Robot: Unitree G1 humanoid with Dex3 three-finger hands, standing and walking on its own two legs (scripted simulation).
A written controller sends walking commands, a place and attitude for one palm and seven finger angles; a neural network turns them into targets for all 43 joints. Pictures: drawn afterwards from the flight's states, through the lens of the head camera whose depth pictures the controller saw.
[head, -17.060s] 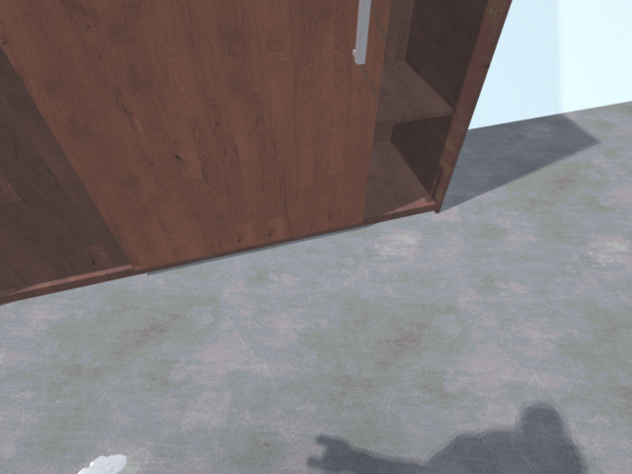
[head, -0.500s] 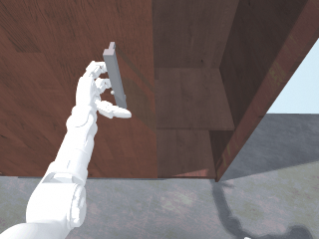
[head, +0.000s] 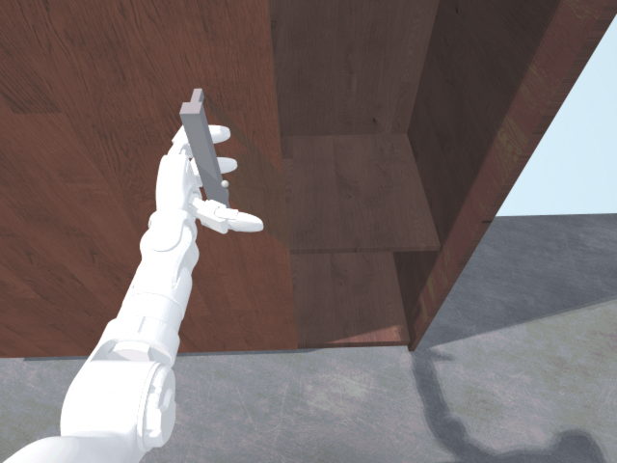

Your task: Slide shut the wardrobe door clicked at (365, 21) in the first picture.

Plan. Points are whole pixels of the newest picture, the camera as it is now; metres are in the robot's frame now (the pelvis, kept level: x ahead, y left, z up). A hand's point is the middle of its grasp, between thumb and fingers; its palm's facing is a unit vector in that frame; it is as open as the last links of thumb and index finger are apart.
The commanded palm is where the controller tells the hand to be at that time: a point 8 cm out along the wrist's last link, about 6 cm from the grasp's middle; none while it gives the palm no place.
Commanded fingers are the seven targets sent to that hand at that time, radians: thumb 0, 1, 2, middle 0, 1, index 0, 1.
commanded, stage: slide the fingers in behind the handle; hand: left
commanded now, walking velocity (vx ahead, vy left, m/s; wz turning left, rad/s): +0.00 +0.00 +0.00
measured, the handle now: (211, 161) +0.50 +0.13 +0.12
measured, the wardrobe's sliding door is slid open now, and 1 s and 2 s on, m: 0.36 0.36 0.36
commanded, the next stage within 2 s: grip the handle and tug to test in 0.28 s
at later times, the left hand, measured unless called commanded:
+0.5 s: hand (221, 182) +0.45 +0.11 +0.12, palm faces +0.00 -1.00 -0.01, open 13.6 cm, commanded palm +0.42 +0.16 +0.12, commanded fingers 0.00 -0.17 0.44 -0.34 -1.25 -0.34 -1.25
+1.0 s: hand (216, 182) +0.45 +0.12 +0.12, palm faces +0.01 -1.00 +0.00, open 6.5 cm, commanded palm +0.43 +0.17 +0.12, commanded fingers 0.00 0.90 0.90 -0.45 -1.40 -0.45 -1.40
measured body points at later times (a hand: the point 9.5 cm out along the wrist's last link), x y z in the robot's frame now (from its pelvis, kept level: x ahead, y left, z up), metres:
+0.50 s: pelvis +0.00 +0.00 +0.00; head +0.04 -0.01 +0.45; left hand +0.44 +0.16 +0.12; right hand +0.05 -0.25 -0.13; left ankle -0.02 +0.12 -0.72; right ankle +0.00 -0.12 -0.72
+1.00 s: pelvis +0.00 +0.01 +0.00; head +0.05 +0.00 +0.45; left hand +0.45 +0.17 +0.12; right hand +0.05 -0.25 -0.13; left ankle -0.02 +0.12 -0.72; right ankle +0.00 -0.12 -0.72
